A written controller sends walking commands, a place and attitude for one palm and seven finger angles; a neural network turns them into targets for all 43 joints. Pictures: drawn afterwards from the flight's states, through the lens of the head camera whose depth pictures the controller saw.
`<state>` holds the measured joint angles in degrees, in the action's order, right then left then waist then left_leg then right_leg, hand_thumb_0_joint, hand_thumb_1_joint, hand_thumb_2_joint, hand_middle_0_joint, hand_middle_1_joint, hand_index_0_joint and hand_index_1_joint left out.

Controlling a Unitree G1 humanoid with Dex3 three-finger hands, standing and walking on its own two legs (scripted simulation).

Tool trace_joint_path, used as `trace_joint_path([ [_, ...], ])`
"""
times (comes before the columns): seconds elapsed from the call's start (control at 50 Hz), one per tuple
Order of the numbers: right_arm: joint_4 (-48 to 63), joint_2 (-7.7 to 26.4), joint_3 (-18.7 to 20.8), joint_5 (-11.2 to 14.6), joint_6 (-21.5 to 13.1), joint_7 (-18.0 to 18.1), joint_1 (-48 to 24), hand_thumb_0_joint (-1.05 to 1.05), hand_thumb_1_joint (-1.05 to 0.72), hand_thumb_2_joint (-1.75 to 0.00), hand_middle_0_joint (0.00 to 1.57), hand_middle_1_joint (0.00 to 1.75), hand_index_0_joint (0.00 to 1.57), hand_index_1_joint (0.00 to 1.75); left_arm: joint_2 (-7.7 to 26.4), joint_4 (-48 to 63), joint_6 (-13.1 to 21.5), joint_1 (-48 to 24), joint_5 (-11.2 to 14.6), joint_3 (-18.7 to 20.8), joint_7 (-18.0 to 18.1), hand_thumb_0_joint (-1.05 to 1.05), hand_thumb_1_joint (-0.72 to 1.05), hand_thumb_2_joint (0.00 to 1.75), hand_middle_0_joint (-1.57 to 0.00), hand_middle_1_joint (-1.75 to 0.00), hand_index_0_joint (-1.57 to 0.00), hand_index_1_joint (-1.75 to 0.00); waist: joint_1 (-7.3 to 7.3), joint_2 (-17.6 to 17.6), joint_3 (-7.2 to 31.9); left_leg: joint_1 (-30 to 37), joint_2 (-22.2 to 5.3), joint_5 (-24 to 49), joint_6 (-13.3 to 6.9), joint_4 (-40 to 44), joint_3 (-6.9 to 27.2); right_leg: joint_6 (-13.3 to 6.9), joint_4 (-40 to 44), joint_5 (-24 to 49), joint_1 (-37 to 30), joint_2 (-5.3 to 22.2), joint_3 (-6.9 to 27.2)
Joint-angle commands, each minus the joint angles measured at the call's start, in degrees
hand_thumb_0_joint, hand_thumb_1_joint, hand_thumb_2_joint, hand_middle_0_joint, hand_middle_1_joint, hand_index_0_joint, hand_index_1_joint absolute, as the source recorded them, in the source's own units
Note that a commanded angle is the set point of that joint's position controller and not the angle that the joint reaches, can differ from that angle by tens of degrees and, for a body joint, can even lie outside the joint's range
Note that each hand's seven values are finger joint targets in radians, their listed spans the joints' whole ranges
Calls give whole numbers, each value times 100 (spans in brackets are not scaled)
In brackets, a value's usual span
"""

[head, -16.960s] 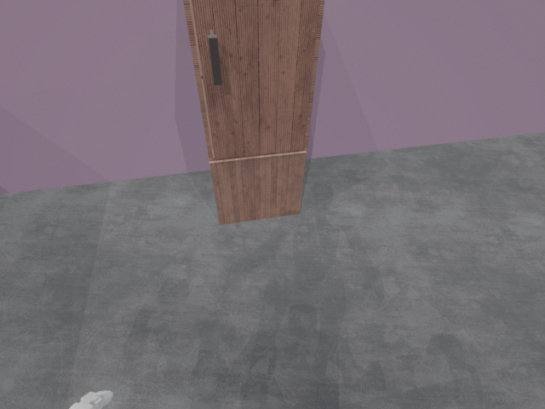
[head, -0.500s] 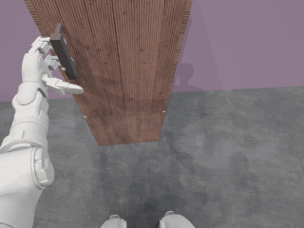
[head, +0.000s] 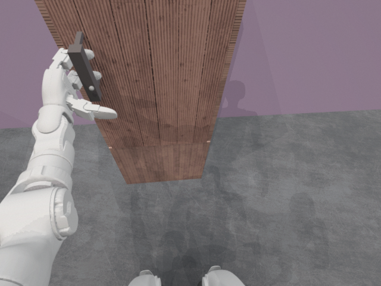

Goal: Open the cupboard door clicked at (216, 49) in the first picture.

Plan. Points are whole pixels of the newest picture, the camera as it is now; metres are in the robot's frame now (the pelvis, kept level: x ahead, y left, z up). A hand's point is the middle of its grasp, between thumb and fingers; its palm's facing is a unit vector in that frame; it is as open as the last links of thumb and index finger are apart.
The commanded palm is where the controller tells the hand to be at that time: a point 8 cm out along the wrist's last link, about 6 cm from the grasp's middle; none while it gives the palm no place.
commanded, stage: slide the fingers in behind the handle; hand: left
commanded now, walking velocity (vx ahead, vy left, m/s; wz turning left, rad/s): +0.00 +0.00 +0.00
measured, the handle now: (88, 68) +0.56 +0.18 +0.10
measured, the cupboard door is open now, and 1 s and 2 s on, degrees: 0 0 46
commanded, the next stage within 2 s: close the thumb around the handle in 0.16 s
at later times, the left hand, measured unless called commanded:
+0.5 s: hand (95, 87) +0.50 +0.16 +0.10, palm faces +0.02 -1.00 -0.01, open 12.4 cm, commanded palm +0.48 +0.21 +0.10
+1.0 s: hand (95, 87) +0.50 +0.16 +0.10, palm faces +0.02 -1.00 +0.00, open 6.0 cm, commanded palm +0.48 +0.21 +0.10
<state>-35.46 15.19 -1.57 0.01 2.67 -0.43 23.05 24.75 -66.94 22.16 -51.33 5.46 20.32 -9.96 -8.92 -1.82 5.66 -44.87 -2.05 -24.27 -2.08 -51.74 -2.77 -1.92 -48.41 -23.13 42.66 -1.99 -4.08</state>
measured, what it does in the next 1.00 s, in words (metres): stands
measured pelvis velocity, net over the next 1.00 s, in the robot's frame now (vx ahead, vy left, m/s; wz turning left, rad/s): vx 0.00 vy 0.00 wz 0.01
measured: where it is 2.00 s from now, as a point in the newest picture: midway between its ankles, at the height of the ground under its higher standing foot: outside the picture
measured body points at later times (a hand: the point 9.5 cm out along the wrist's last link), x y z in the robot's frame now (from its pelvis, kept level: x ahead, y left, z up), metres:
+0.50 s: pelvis +0.00 +0.00 +0.00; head +0.10 +0.01 +0.44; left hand +0.50 +0.22 +0.10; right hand +0.00 -0.26 -0.12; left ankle +0.00 +0.09 -0.69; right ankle +0.00 -0.10 -0.69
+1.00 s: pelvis +0.00 +0.00 +0.00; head +0.10 +0.01 +0.44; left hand +0.50 +0.22 +0.10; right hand +0.01 -0.27 -0.12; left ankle +0.00 +0.09 -0.69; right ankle +0.00 -0.10 -0.69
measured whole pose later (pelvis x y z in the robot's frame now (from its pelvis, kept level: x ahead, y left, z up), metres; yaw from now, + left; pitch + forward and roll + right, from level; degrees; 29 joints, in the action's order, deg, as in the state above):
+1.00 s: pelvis +0.00 +0.00 +0.00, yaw +1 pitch +18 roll -2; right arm -36.4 15.7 -1.1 -0.2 2.6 -0.5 23.1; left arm 23.9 -67.3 21.8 -52.8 6.0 18.7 -9.5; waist -8.8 -2.0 5.8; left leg -45.9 -1.8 -24.2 -2.0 -52.1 -2.1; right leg -2.0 -48.7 -23.2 43.4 -1.8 -4.6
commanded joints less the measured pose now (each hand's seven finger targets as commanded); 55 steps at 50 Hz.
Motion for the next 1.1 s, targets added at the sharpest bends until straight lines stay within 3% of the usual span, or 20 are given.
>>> trace_joint_path([
  [0.0,289,969,350,24,-108,65,852,0,-90,-90,20,30,20,30,1194,1118,341,-2608,88,-15,-64,0,-50,30,-30,-120,-30,-120,-91,-143,2342,1691,157,2127,-21,458,452,101,518,2242,-961,-138,325],
  [0.08,247,963,367,18,-113,77,857,0,-90,-90,20,30,20,30,1123,1346,382,-2770,134,-72,-131,0,-50,30,-30,-120,-30,-120,-68,-508,2592,2073,124,2392,19,419,517,71,464,2239,-760,-135,282],
  [0.1,238,952,368,18,-122,67,853,0,-90,-90,20,30,20,30,956,1278,373,-2719,153,-173,-143,0,-50,30,-30,-120,-30,-120,-100,-485,2555,2137,118,2421,24,410,537,69,479,2196,-661,-147,261],
  [0.14,181,977,373,14,-118,76,886,0,-90,-90,20,30,20,30,1116,1181,383,-2756,140,-62,-106,0,-50,30,-30,-120,-30,-120,-113,-376,2440,2083,95,2395,23,399,573,76,474,2118,-578,-150,247],
  [0.16,181,948,365,13,-119,67,854,0,-90,-90,20,30,20,30,849,1267,379,-2906,156,-298,-101,0,-50,30,-30,-120,-30,-120,-190,-478,2410,2110,105,2382,24,412,575,84,481,2108,-525,-150,243],
  [0.24,172,991,373,-7,-116,64,900,0,-90,-90,20,30,20,30,1259,1201,372,-2827,76,55,51,0,-50,30,-30,-120,-30,-120,-60,-525,2557,2067,113,2410,39,400,597,65,423,2068,-583,-138,246],
  [0.3,195,974,353,-14,-121,58,878,0,-90,-90,20,30,20,30,1215,1142,341,-2898,35,-10,117,0,-33,37,-31,-122,-31,-122,-126,-376,2385,1848,136,2180,13,428,546,91,463,2021,-669,-133,268],
  [0.36,255,962,366,-18,-121,49,888,0,-90,-90,20,30,20,30,1352,1349,428,-2682,13,147,142,0,-16,44,-32,-124,-32,-124,17,-421,2791,2007,139,2528,25,396,524,74,396,2343,-911,-138,278],
  [0.42,244,950,350,-19,-111,44,898,0,-90,-90,20,30,20,30,1175,1175,410,-2659,21,3,87,0,0,52,-34,-125,-34,-125,-62,-350,2497,1891,133,2407,10,396,513,72,428,2254,-803,-154,267],
  [0.48,253,1010,354,6,-79,75,913,0,-90,-90,20,30,20,30,1439,956,274,-2627,54,189,44,0,17,59,-35,-127,-35,-127,-83,-59,2306,1495,157,1992,-28,459,452,111,526,2141,-1007,-141,338],
  [0.52,293,1008,353,6,-77,96,918,0,-90,-90,20,30,20,30,1559,1156,288,-2691,82,281,9,0,28,64,-36,-128,-36,-128,-24,-241,2462,1553,181,2090,-32,461,431,88,506,2294,-1160,-128,367],
  [0.56,288,958,351,17,-95,87,878,0,-90,-90,20,30,20,30,1337,1274,351,-2655,96,113,-37,0,40,68,-36,-130,-36,-130,-23,-451,2599,1823,158,2283,-6,426,450,79,491,2337,-1003,-136,334],
  [0.62,245,969,360,-2,-100,83,927,0,-90,-90,20,30,20,30,1349,1346,443,-2679,130,110,-78,0,56,76,-38,-131,-38,-131,-74,-276,2559,1838,139,2381,-19,412,489,83,480,2402,-1018,-154,324],
  [0.66,242,935,372,19,-109,67,866,0,-90,-90,20,30,20,30,997,1340,432,-2605,146,-157,-125,0,68,80,-38,-133,-38,-133,-92,-462,2539,1970,135,2353,4,421,477,85,499,2318,-846,-152,299],
  [0.74,189,984,375,19,-100,73,886,0,-90,-90,20,30,20,30,1085,1127,315,-2621,162,-85,-99,0,90,90,-40,-135,-40,-135,-101,-403,2357,1894,140,2152,-3,452,508,81,542,2085,-715,-149,284],
  [0.82,138,977,364,0,-123,70,911,0,-90,-90,20,30,20,30,853,1058,291,-2980,92,-346,-46,0,90,90,-40,-135,-40,-135,-269,-348,2135,1907,125,2056,-9,444,585,77,538,1883,-447,-144,245],
  [0.86,158,1000,394,-15,-129,62,923,0,-90,-90,20,30,20,30,1057,1226,344,-2887,90,-135,14,0,90,90,-40,-135,-40,-135,-144,-478,2522,2073,121,2270,18,405,589,76,479,1999,-531,-138,260],
  [0.94,192,987,374,-17,-128,41,907,0,-90,-90,20,30,20,30,1125,1222,367,-2806,94,-42,88,0,90,90,-40,-135,-40,-135,-104,-327,2647,1969,135,2362,12,393,556,89,431,2181,-735,-139,270],
  [1.0,208,975,368,-9,-114,36,882,0,-90,-90,20,30,20,30,1092,1091,334,-2721,20,-101,97,0,90,90,-40,-135,-40,-135,-94,-320,2372,1796,141,2194,12,412,521,84,466,2103,-716,-132,272],
  [1.08,259,979,362,-1,-94,48,876,0,-90,-90,20,30,20,30,1183,1094,329,-2600,23,-16,89,0,90,90,-40,-135,-40,-135,-57,-182,2435,1685,167,2089,-16,425,492,89,482,2124,-886,-133,313],
])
